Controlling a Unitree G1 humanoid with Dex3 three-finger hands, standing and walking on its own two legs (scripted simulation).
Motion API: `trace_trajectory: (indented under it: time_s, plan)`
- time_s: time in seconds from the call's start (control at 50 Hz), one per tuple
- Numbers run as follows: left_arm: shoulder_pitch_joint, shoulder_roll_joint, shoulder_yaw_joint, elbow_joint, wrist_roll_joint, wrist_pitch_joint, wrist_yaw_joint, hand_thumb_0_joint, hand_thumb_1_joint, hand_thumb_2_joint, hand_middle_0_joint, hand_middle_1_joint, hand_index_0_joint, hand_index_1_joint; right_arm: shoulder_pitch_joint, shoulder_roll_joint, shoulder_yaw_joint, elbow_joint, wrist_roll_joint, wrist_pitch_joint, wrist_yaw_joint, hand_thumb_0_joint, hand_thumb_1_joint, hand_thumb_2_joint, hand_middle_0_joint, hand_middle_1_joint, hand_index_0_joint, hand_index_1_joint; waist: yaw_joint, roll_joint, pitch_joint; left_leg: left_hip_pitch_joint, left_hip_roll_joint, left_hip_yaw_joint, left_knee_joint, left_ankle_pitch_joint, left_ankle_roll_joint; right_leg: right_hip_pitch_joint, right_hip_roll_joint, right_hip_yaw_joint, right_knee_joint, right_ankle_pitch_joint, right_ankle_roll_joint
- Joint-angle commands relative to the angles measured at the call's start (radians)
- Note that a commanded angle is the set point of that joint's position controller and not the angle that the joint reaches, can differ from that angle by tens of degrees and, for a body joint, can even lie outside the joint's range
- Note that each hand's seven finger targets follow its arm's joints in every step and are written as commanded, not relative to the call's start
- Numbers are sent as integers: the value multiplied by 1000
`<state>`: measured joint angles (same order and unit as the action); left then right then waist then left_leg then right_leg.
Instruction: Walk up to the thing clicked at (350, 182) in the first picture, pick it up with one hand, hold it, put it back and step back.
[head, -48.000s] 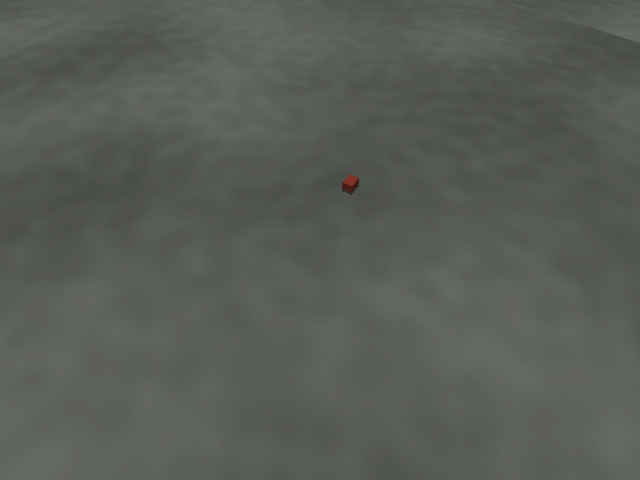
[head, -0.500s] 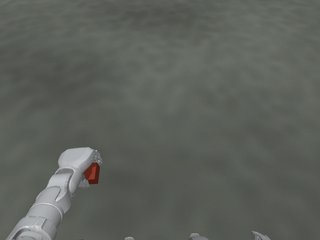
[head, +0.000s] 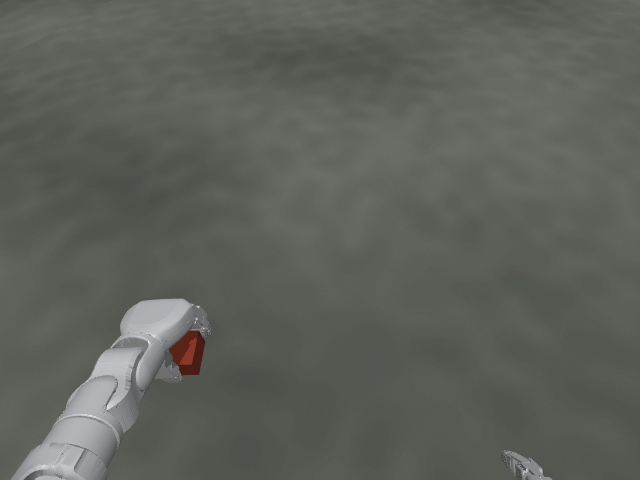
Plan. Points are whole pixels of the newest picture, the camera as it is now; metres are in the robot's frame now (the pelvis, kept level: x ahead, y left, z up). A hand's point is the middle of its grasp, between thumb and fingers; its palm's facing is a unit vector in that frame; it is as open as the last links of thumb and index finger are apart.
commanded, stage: hold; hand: left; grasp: from above
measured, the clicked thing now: (174, 353) +0.32 +0.23 -0.08
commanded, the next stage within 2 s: crouch in 1.36 s
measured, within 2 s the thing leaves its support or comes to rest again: neither
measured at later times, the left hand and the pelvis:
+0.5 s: hand (167, 364) +0.28 +0.21 -0.02, palm faces -0.44 -0.05 -0.90, open 8.0 cm; pelvis -0.02 -0.01 +0.01, yaw +0 degrees
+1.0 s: hand (169, 367) +0.27 +0.21 -0.01, palm faces -0.44 -0.05 -0.90, open 8.0 cm; pelvis -0.02 -0.01 +0.01, yaw +0 degrees
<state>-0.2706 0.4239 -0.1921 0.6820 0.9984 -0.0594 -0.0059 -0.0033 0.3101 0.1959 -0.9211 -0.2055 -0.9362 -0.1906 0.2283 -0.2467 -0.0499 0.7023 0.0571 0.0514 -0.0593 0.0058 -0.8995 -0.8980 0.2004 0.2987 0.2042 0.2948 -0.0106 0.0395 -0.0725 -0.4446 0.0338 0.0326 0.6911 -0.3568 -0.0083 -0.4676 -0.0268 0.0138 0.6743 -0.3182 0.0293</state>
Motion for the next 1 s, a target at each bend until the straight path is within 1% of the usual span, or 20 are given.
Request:
trace_trajectory:
  time_s: [0.0, 0.08, 0.1, 0.14, 0.16, 0.26, 0.32, 0.38, 0.48, 0.5, 0.56, 0.58, 0.62, 0.68, 0.74, 0.78, 0.82, 0.86, 0.9, 0.98]
  plan:
    - [-296, 209, 99, -193, -2, -6, 25, 0, 733, 406, -1114, -275, -1119, -271, -39, -140, -40, -131, 2, -26, -12, 0, -895, -898, 200, 300, 200, 300, -9, -22, -251, 151, -46, -7, -91, 346, 15, 123, 54, -11, -89, 288, -35]
    - [-286, 215, 104, -216, -3, -6, 14, 0, 753, 398, -1123, -274, -1131, -268, -47, -141, -40, -134, 3, -22, -13, 0, -893, -897, 200, 300, 200, 300, 6, -9, -253, 170, -44, -3, -110, 350, 13, 141, 55, -14, -98, 282, -38]
    - [-281, 203, 92, -202, 1, -3, 12, 0, 733, 410, -1124, -259, -1125, -260, -50, -140, -39, -138, 3, -20, -13, 0, -897, -899, 200, 300, 200, 300, -3, -23, -241, 169, -44, -6, -110, 347, 16, 135, 54, -13, -101, 284, -36]
    - [-292, 216, 103, -232, -4, -6, 9, 0, 748, 402, -1123, -272, -1129, -268, -60, -140, -37, -144, 5, -19, -13, 0, -895, -899, 200, 300, 200, 300, 9, -7, -232, 171, -47, -1, -126, 319, 14, 145, 53, -13, -115, 256, -38]
    - [-285, 209, 96, -211, -2, -5, 6, 0, 740, 406, -1118, -279, -1124, -274, -59, -138, -34, -143, 4, -19, -14, 0, -896, -899, 200, 300, 200, 300, -4, -12, -219, 161, -47, -1, -126, 298, 17, 129, 52, -10, -120, 240, -37]
    - [-293, 223, 112, -254, -10, -8, 2, 0, 735, 384, -1105, -287, -1116, -277, -80, -137, -30, -154, 6, -19, -17, 0, -897, -899, 200, 300, 200, 300, 10, -13, -225, 180, -49, 1, -148, 276, 19, 154, 50, -7, -140, 215, -35]
    - [-274, 206, 97, -235, -10, -7, -2, 0, 744, 367, -1126, -262, -1134, -256, -93, -133, -27, -160, 8, -19, -19, 0, -901, -901, 200, 300, 199, 300, 7, -34, -192, 176, -48, 1, -161, 243, 21, 146, 49, -8, -156, 184, -34]
    - [-281, 213, 106, -261, -15, -10, 0, 0, 744, 345, -1104, -295, -1123, -276, -103, -132, -24, -163, 7, -21, -20, 0, -901, -901, 200, 300, 199, 300, 13, -17, -184, 177, -52, 5, -172, 207, 20, 148, 47, -3, -172, 147, -34]
    - [-278, 219, 109, -259, -12, -5, -7, 0, 752, 375, -1116, -299, -1131, -286, -115, -130, -23, -158, 8, -23, -24, 0, -902, -902, 199, 300, 199, 300, 11, -28, -201, 200, -52, 6, -177, 240, 22, 164, 45, -2, -176, 180, -30]
    - [-273, 207, 98, -262, -13, -4, -10, 0, 741, 368, -1111, -300, -1126, -286, -113, -129, -21, -161, 8, -24, -24, 0, -904, -902, 199, 300, 199, 300, 6, -40, -191, 203, -52, 8, -181, 234, 24, 167, 44, -3, -184, 178, -29]
    - [-270, 225, 114, -272, -24, -9, -9, 0, 772, 352, -1122, -306, -1144, -286, -125, -130, -19, -160, 10, -26, -25, 0, -902, -901, 199, 300, 199, 300, 16, -19, -177, 203, -49, 7, -201, 206, 21, 171, 47, -6, -193, 144, -34]
    - [-260, 208, 99, -263, -18, -6, -14, 0, 754, 361, -1119, -295, -1134, -280, -126, -128, -17, -162, 10, -26, -25, 0, -903, -902, 199, 300, 199, 300, 10, -21, -177, 207, -48, 5, -202, 211, 22, 169, 47, -5, -193, 150, -34]
    - [-272, 228, 112, -284, -19, -8, -12, 0, 755, 362, -1115, -304, -1133, -288, -132, -130, -17, -164, 11, -26, -26, 0, -901, -901, 199, 300, 199, 300, 23, -18, -177, 208, -48, 5, -209, 209, 20, 179, 48, -8, -199, 142, -35]
    - [-270, 212, 99, -283, -24, -7, -17, 0, 751, 351, -1108, -316, -1129, -295, -142, -128, -15, -171, 12, -27, -26, 0, -905, -903, 199, 300, 199, 300, 15, -18, -153, 211, -46, 4, -225, 182, 20, 169, 48, -8, -209, 116, -37]
    - [-258, 217, 106, -305, -27, -5, -21, 0, 735, 352, -1102, -302, -1119, -285, -148, -126, -15, -170, 11, -27, -28, 0, -905, -903, 199, 300, 199, 300, 20, -24, -172, 232, -49, 7, -223, 212, 21, 185, 45, -6, -214, 144, -34]
    - [-265, 198, 82, -308, -29, -5, -25, 0, 728, 347, -1098, -298, -1116, -282, -146, -125, -12, -171, 13, -27, -28, 0, -907, -903, 199, 300, 199, 300, 10, -47, -168, 237, -48, 6, -223, 214, 25, 189, 45, -4, -221, 151, -30]
    - [-247, 212, 103, -299, -29, -4, -24, 0, 728, 375, -1107, -299, -1119, -288, -147, -123, -11, -168, 14, -25, -29, 0, -907, -904, 199, 300, 199, 300, 19, -28, -167, 244, -52, 11, -229, 220, 23, 195, 43, -3, -225, 156, -31]
    - [-242, 196, 86, -298, -29, -2, -26, 0, 724, 360, -1100, -297, -1115, -283, -152, -123, -10, -170, 15, -22, -30, 0, -907, -903, 199, 300, 199, 300, 16, -48, -162, 245, -49, 7, -231, 234, 23, 197, 46, -8, -224, 168, -31]
    - [-267, 223, 110, -301, -24, -2, -20, 0, 736, 362, -1107, -300, -1123, -285, -153, -122, -8, -166, 15, -21, -31, 0, -906, -903, 199, 300, 199, 300, 22, -38, -161, 241, -53, 10, -232, 218, 25, 196, 42, -4, -234, 154, -30]
    - [-264, 212, 102, -279, -20, -7, -21, 0, 753, 369, -1107, -328, -1129, -307, -149, -122, -7, -165, 14, -18, -30, 0, -906, -903, 199, 300, 199, 300, 15, -22, -147, 240, -49, 9, -244, 201, 23, 191, 45, -4, -233, 140, -35]
